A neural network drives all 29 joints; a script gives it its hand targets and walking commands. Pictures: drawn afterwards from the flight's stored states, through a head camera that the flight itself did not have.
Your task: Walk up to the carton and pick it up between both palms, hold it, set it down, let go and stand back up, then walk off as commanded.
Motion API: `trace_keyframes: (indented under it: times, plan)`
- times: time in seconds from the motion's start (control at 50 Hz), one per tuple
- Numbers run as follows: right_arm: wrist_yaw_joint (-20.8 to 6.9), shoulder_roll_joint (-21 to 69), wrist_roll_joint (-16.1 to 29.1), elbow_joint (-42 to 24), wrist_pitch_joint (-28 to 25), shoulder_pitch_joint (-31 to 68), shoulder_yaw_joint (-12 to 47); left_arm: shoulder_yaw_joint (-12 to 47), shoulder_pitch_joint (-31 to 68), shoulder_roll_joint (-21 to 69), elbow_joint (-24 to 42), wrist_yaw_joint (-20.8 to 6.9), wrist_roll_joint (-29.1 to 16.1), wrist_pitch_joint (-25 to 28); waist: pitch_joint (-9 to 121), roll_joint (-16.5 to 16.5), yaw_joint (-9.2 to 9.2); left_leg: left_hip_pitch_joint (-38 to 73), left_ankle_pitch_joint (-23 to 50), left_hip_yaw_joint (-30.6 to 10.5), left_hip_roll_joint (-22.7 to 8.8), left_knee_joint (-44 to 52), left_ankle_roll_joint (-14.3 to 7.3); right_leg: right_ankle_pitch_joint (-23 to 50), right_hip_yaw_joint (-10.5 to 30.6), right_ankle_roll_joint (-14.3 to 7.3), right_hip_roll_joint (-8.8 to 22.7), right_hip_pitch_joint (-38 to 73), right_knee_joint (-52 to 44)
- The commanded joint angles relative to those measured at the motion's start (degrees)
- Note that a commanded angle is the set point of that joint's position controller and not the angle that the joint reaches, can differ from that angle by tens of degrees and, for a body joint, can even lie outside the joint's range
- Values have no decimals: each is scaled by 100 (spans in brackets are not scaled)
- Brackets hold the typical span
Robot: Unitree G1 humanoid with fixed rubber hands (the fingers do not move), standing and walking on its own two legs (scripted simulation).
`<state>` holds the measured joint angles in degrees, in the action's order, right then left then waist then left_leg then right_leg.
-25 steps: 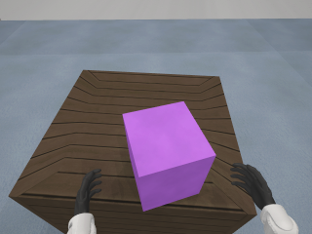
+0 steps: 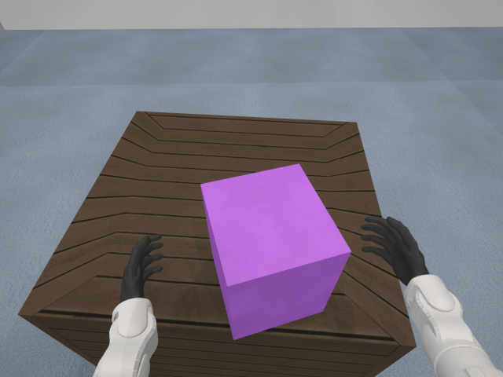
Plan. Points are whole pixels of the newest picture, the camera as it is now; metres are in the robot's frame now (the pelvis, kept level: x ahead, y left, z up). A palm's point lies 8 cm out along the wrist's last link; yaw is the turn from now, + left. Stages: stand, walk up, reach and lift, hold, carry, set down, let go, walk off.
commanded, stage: reach and lift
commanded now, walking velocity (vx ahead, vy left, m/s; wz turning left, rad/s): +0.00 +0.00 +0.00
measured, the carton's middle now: (266, 252) +0.39 -0.01 -0.07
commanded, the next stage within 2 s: none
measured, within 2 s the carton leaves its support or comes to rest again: neither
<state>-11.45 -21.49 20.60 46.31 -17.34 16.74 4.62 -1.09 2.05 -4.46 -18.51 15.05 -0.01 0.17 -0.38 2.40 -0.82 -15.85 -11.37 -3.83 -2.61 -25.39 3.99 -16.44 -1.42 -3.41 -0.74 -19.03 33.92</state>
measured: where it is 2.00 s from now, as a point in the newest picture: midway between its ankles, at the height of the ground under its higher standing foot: outside the picture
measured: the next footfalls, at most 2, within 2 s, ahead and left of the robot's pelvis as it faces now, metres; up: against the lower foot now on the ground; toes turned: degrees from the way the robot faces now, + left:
none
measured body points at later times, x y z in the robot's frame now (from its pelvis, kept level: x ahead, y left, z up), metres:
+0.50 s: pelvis +0.00 +0.00 +0.00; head +0.02 -0.01 +0.45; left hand +0.34 +0.21 +0.07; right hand +0.40 -0.21 +0.09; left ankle +0.02 +0.19 -0.73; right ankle +0.01 -0.07 -0.73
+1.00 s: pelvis +0.00 +0.00 +0.00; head +0.03 -0.01 +0.45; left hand +0.36 +0.21 +0.06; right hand +0.43 -0.21 +0.09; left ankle +0.02 +0.19 -0.73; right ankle +0.01 -0.07 -0.73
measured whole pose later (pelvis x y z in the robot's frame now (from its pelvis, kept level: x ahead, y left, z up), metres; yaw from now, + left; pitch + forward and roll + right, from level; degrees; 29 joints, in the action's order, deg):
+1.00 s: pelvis +0.00 +0.00 +0.00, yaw +0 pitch +3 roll +2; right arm -8.7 -22.1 20.6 60.2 -6.5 43.3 4.6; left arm -9.2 25.7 -4.5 -34.5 12.5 0.0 -2.8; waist -0.1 0.0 -2.9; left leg -16.7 -9.7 -3.8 -3.2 -22.7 4.6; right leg -14.6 -1.4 -3.4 -1.3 -19.7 30.8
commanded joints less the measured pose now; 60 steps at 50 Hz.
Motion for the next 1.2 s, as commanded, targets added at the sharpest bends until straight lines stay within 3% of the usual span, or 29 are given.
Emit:
trace_keyframes:
  times: [0.0,0.18,0.4,0.6,0.72,0.78,0.88,1.02,1.12,1.18]
  plan:
    - [87,-1086,425,-1040,47,2160,396,-189,1969,105,1159,16,-277,-69,2139,25,-907,348,1121,633,194,403,-248,1424,455,165,-174,1085,-1187]
    - [137,-1213,337,-621,639,3181,213,-345,2926,63,1090,32,-291,-659,2247,-96,-903,223,834,634,167,555,-247,1078,421,157,-213,1013,-1261]
    - [262,-1169,261,-430,1246,4045,225,-692,3618,24,705,-115,-344,-1269,2478,16,-995,-8,1144,668,230,550,-263,1903,491,258,-240,1394,-1234]
    - [318,-1147,277,-212,1585,4938,278,-802,4404,-124,373,-193,-450,-1490,2745,12,-1066,-274,1208,633,253,549,-268,2272,470,323,-247,1535,-1171]
    - [379,-936,140,321,1677,4906,385,-915,4350,-95,-305,-263,-348,-1465,2636,82,-1052,-484,1303,662,296,505,-250,2371,464,361,-231,1604,-1173]
    - [346,-782,8,723,1567,4769,409,-963,4260,9,-603,-316,-221,-1213,2578,-28,-1058,-543,1308,646,301,478,-232,2236,469,360,-217,1476,-1155]
    - [275,-583,-121,863,1009,4749,415,-891,4270,115,-933,-341,-204,-357,2852,-56,-1085,-720,1406,680,285,265,-170,2171,439,379,-176,1244,-985]
    - [150,-124,-67,1676,532,4729,731,-719,4378,174,-2181,-352,-346,717,2610,54,-1253,-1387,799,737,222,108,-260,997,466,338,-101,539,-883]
    - [160,-84,-173,1747,108,4931,625,-587,4656,160,-2550,-284,-574,1423,3344,14,-1246,-1631,852,807,166,-283,-185,678,350,304,-164,-118,-582]
    - [202,-145,-264,1794,-148,4961,604,-570,4559,201,-2692,-257,-639,1746,3968,27,-1256,-1592,1117,847,146,-524,-126,890,255,292,-217,-479,-397]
